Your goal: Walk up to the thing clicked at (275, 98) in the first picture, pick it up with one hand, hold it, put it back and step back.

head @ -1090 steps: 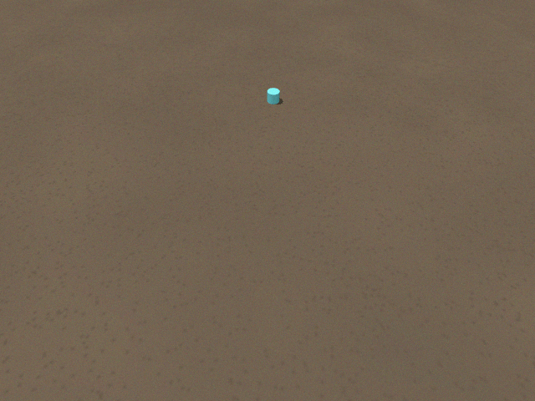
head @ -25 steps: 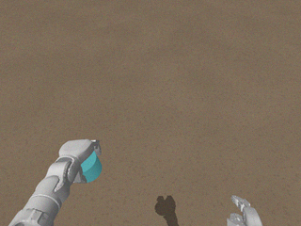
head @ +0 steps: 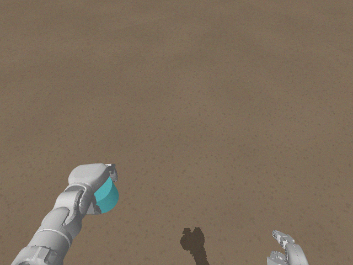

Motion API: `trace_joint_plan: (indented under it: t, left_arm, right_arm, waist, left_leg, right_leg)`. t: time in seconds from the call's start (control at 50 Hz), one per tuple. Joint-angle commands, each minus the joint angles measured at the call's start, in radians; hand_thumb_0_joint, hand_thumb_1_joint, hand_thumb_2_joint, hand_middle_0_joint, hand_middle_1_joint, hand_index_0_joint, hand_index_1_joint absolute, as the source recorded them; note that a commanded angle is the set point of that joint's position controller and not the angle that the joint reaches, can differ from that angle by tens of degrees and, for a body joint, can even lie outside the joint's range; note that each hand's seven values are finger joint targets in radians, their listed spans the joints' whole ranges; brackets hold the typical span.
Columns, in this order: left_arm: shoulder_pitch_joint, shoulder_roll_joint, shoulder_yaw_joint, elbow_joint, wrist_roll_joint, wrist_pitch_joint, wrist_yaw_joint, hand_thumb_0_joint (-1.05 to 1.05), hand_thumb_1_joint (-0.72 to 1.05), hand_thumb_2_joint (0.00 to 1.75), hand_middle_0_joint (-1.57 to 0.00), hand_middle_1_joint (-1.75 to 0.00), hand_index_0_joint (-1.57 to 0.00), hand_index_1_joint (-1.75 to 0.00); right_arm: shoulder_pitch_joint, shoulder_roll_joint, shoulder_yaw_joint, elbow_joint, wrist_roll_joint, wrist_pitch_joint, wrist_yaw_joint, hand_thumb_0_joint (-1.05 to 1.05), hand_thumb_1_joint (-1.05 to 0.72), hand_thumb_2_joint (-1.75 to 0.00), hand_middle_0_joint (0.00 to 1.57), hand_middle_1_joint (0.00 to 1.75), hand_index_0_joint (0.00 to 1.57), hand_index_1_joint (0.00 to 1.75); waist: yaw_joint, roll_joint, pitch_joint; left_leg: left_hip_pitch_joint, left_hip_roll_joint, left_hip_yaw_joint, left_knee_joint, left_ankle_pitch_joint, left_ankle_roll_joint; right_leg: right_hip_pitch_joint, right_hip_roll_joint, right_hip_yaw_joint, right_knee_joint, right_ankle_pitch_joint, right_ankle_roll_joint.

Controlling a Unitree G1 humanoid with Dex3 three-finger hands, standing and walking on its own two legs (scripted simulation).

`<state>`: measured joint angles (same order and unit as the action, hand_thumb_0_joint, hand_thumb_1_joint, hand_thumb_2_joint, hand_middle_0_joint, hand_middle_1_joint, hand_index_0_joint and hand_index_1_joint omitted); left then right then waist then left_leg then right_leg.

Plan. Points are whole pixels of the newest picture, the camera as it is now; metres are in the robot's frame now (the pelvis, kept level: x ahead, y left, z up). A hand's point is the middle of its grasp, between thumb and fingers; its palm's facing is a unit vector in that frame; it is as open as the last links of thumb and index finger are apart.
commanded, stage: crouch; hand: left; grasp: from above
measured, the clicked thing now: (100, 193) +0.30 +0.22 -0.07
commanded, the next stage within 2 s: lower in 1.92 s
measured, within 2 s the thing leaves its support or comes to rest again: neither
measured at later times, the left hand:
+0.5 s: hand (107, 208) +0.30 +0.23 -0.17, palm faces -0.45 +0.02 -0.89, open 10.5 cm
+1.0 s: hand (126, 221) +0.34 +0.23 -0.42, palm faces -0.48 -0.01 -0.88, open 10.5 cm
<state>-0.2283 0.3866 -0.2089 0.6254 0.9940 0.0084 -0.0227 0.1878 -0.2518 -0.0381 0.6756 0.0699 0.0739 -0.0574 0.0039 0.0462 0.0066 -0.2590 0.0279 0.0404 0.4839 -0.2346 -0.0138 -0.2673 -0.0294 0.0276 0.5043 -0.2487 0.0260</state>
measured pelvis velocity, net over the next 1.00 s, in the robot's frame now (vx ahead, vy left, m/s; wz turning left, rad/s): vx -0.07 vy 0.01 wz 0.00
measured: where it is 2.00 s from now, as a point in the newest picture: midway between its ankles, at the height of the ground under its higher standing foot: outside the picture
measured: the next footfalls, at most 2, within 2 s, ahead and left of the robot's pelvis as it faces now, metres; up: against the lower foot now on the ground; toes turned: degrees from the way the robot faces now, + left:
none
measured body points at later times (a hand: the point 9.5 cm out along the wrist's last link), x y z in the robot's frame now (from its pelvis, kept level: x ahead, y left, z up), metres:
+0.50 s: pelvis -0.02 +0.00 -0.06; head +0.06 +0.01 +0.38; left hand +0.32 +0.23 -0.12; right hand +0.08 -0.28 -0.18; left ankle +0.01 +0.13 -0.74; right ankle +0.01 -0.14 -0.74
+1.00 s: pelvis -0.07 +0.01 -0.27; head +0.12 +0.03 +0.14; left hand +0.36 +0.23 -0.37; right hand -0.02 -0.26 -0.40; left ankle +0.01 +0.13 -0.74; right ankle +0.01 -0.14 -0.74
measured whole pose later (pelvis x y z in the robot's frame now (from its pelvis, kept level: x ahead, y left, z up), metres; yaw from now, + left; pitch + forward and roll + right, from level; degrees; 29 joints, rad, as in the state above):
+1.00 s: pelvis -0.07 +0.01 -0.27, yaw +0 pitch +35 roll -3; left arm -0.71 0.45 -0.04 1.24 1.16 -0.07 0.37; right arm 0.20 -0.22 -0.05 0.76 -0.06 -0.04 0.01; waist -0.16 0.05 -0.19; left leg -1.83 0.03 -0.05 1.84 -0.62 0.00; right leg -1.78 -0.02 0.00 1.80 -0.63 0.04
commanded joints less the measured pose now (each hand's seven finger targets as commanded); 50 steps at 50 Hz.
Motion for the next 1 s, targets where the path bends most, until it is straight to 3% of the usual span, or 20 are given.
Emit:
trace_joint_plan:
  t: [0.0,0.02,0.04,0.1,0.22,0.28,0.3,0.34,0.36,0.46,0.5,0.52,0.58,0.66,0.76,0.78,0.8,0.88,0.92,0.98]
  left_arm:
    - [-0.288,0.194,0.109,-0.179,0.015,0.006,0.063,0.00,0.40,0.98,-0.77,-0.97,-0.79,-0.95]
    - [-0.294,0.174,0.089,-0.199,0.014,0.003,0.065,0.00,0.41,0.97,-0.77,-0.98,-0.80,-0.95]
    - [-0.263,0.187,0.112,-0.151,0.016,0.005,0.072,0.00,0.41,0.96,-0.77,-0.96,-0.80,-0.93]
    - [-0.254,0.157,0.088,-0.110,0.030,-0.007,0.097,0.00,0.41,0.96,-0.79,-0.93,-0.81,-0.91]
    - [-0.326,0.136,0.082,0.021,0.076,-0.027,0.214,0.00,0.40,0.92,-0.78,-0.91,-0.80,-0.89]
    - [-0.417,0.130,0.071,0.092,0.103,-0.034,0.270,0.00,0.43,0.91,-0.79,-0.92,-0.82,-0.89]
    - [-0.427,0.149,0.088,0.121,0.115,-0.038,0.289,0.00,0.44,0.91,-0.80,-0.93,-0.83,-0.90]
    - [-0.443,0.114,0.077,0.173,0.139,-0.047,0.325,0.00,0.46,0.92,-0.82,-0.93,-0.85,-0.90]
    - [-0.475,0.126,0.090,0.170,0.149,-0.055,0.345,0.00,0.46,0.93,-0.83,-0.92,-0.85,-0.89]
    - [-0.541,0.128,0.106,0.313,0.194,-0.061,0.422,0.00,0.49,0.90,-0.82,-0.95,-0.86,-0.91]
    - [-0.565,0.125,0.109,0.375,0.189,-0.056,0.443,0.00,0.51,0.89,-0.82,-0.98,-0.87,-0.93]
    - [-0.585,0.166,0.133,0.370,0.192,-0.054,0.454,0.00,0.49,0.92,-0.83,-0.95,-0.87,-0.91]
    - [-0.656,0.172,0.138,0.382,0.184,-0.044,0.471,0.00,0.50,0.91,-0.83,-0.95,-0.86,-0.91]
    - [-0.715,0.218,0.165,0.395,0.172,-0.027,0.476,0.00,0.49,0.96,-0.84,-0.95,-0.87,-0.92]
    - [-0.773,0.260,0.189,0.452,0.161,-0.022,0.457,0.00,0.43,1.01,-0.81,-0.98,-0.83,-0.96]
    - [-0.781,0.249,0.187,0.457,0.157,-0.026,0.450,0.00,0.46,1.00,-0.82,-0.98,-0.85,-0.96]
    - [-0.787,0.260,0.193,0.435,0.159,-0.031,0.448,0.00,0.45,0.99,-0.82,-0.97,-0.84,-0.94]
    - [-0.811,0.255,0.192,0.458,0.155,-0.063,0.436,0.00,0.55,0.98,-0.89,-0.94,-0.91,-0.91]
    - [-0.821,0.313,0.221,0.443,0.167,-0.083,0.439,0.00,0.55,1.00,-0.89,-0.94,-0.91,-0.91]
    - [-0.855,0.342,0.240,0.422,0.188,-0.107,0.461,0.00,0.56,1.02,-0.91,-0.93,-0.93,-0.91]
  right_arm:
    - [-0.077,-0.125,-0.043,-0.133,-0.008,-0.037,0.000,0.00,-0.89,-0.90,0.20,0.30,0.20,0.30]
    - [-0.072,-0.123,-0.042,-0.135,-0.007,-0.036,0.002,0.00,-0.89,-0.90,0.20,0.30,0.20,0.30]
    - [-0.068,-0.127,-0.045,-0.131,-0.007,-0.033,0.002,0.00,-0.89,-0.90,0.20,0.30,0.20,0.30]
    - [-0.064,-0.126,-0.046,-0.126,-0.010,-0.026,0.004,0.00,-0.89,-0.90,0.20,0.30,0.20,0.30]
    - [-0.019,-0.133,-0.056,-0.095,-0.029,-0.017,0.020,0.00,-0.89,-0.90,0.20,0.30,0.20,0.30]
    - [0.009,-0.143,-0.069,-0.066,-0.041,-0.020,0.031,0.00,-0.89,-0.90,0.20,0.30,0.20,0.30]
    - [0.022,-0.147,-0.073,-0.055,-0.045,-0.024,0.034,0.00,-0.90,-0.90,0.20,0.30,0.20,0.30]
    - [0.043,-0.145,-0.080,-0.047,-0.056,-0.033,0.040,0.00,-0.90,-0.90,0.20,0.30,0.20,0.30]
    - [0.056,-0.148,-0.084,-0.043,-0.061,-0.036,0.043,0.00,-0.90,-0.90,0.20,0.30,0.20,0.30]
    - [0.080,-0.158,-0.089,-0.038,-0.080,-0.055,0.048,0.00,-0.90,-0.90,0.20,0.30,0.20,0.30]
    - [0.092,-0.162,-0.094,-0.028,-0.087,-0.068,0.044,0.00,-0.90,-0.90,0.20,0.30,0.20,0.30]
    - [0.096,-0.166,-0.096,-0.028,-0.087,-0.073,0.039,0.00,-0.90,-0.90,0.20,0.30,0.20,0.30]
    - [0.110,-0.169,-0.096,-0.016,-0.099,-0.086,0.032,0.00,-0.90,-0.90,0.20,0.30,0.20,0.30]
    - [0.118,-0.177,-0.100,-0.004,-0.109,-0.101,0.026,0.00,-0.90,-0.90,0.20,0.30,0.20,0.30]
    - [0.119,-0.178,-0.092,0.002,-0.124,-0.114,0.028,0.00,-0.90,-0.90,0.20,0.30,0.20,0.30]
    - [0.124,-0.181,-0.091,0.003,-0.127,-0.117,0.030,0.00,-0.90,-0.90,0.20,0.30,0.20,0.30]
    - [0.123,-0.182,-0.093,0.002,-0.127,-0.120,0.031,0.00,-0.90,-0.90,0.20,0.30,0.20,0.30]
    - [0.130,-0.184,-0.085,0.014,-0.135,-0.134,0.044,0.00,-0.90,-0.90,0.20,0.30,0.20,0.30]
    - [0.132,-0.187,-0.080,0.019,-0.136,-0.139,0.050,0.00,-0.90,-0.90,0.20,0.30,0.20,0.30]
    - [0.144,-0.186,-0.072,0.035,-0.145,-0.147,0.061,0.00,-0.90,-0.90,0.20,0.30,0.20,0.30]
  waist:
    - [0.006,-0.046,-0.260]
    - [0.000,-0.055,-0.267]
    - [0.001,-0.061,-0.242]
    - [-0.019,-0.083,-0.209]
    - [-0.036,-0.073,-0.218]
    - [-0.064,-0.063,-0.260]
    - [-0.063,-0.036,-0.280]
    - [-0.074,-0.032,-0.331]
    - [-0.071,-0.019,-0.368]
    - [-0.096,-0.009,-0.469]
    - [-0.100,0.009,-0.500]
    - [-0.087,0.021,-0.536]
    - [-0.110,0.046,-0.618]
    - [-0.116,0.060,-0.722]
    - [-0.139,0.049,-0.717]
    - [-0.148,0.051,-0.734]
    - [-0.136,0.074,-0.778]
    - [-0.171,0.060,-0.784]
    - [-0.164,0.081,-0.809]
    - [-0.162,0.107,-0.845]
  left_leg:
    - [0.121,-0.045,0.004,-0.038,0.216,0.025]
    - [0.124,-0.044,0.004,-0.036,0.219,0.026]
    - [0.109,-0.047,0.008,-0.035,0.216,0.028]
    - [0.087,-0.045,0.003,-0.030,0.190,0.025]
    - [0.002,-0.045,0.001,0.048,0.172,0.019]
    - [-0.069,-0.039,-0.005,0.144,0.143,0.014]
    - [-0.104,-0.037,-0.003,0.188,0.128,0.010]
    - [-0.179,-0.034,-0.010,0.287,0.108,0.006]
    - [-0.219,-0.031,-0.013,0.332,0.101,0.004]
    - [-0.463,-0.029,-0.022,0.553,0.052,0.016]
    - [-0.553,-0.029,-0.032,0.620,0.006,0.013]
    - [-0.597,-0.031,-0.029,0.654,-0.019,0.016]
    - [-0.713,-0.028,-0.036,0.752,-0.083,0.020]
    - [-0.808,-0.022,-0.058,0.852,-0.120,0.021]
    - [-0.986,-0.025,-0.064,0.947,-0.280,0.023]
    - [-0.995,-0.023,-0.073,0.968,-0.288,0.022]
    - [-0.994,-0.025,-0.073,0.984,-0.297,0.021]
    - [-1.081,-0.027,-0.090,1.072,-0.341,0.029]
    - [-1.109,-0.032,-0.087,1.111,-0.342,0.030]
    - [-1.123,-0.033,-0.078,1.167,-0.326,0.030]
  right_leg:
    - [0.046,0.047,-0.029,-0.076,0.195,-0.027]
    - [0.045,0.048,-0.030,-0.073,0.202,-0.026]
    - [0.043,0.046,-0.028,-0.076,0.202,-0.025]
    - [0.004,0.047,-0.031,-0.068,0.174,-0.028]
    - [-0.092,0.043,-0.034,0.002,0.159,-0.031]
    - [-0.192,0.046,-0.036,0.086,0.137,-0.032]
    - [-0.236,0.045,-0.036,0.125,0.119,-0.035]
    - [-0.335,0.044,-0.037,0.218,0.102,-0.039]
    - [-0.378,0.046,-0.040,0.265,0.093,-0.044]
    - [-0.593,0.048,-0.046,0.473,0.050,-0.045]
    - [-0.695,0.049,-0.056,0.554,0.001,-0.051]
    - [-0.727,0.050,-0.054,0.584,-0.019,-0.053]
    - [-0.830,0.049,-0.060,0.688,-0.066,-0.054]
    - [-0.935,0.046,-0.070,0.811,-0.098,-0.056]
    - [-1.069,0.041,-0.071,0.907,-0.232,-0.058]
    - [-1.106,0.040,-0.077,0.936,-0.243,-0.060]
    - [-1.119,0.042,-0.080,0.957,-0.256,-0.064]
    - [-1.223,0.040,-0.092,1.029,-0.293,-0.061]
    - [-1.256,0.037,-0.092,1.064,-0.296,-0.061]
    - [-1.300,0.039,-0.095,1.106,-0.283,-0.061]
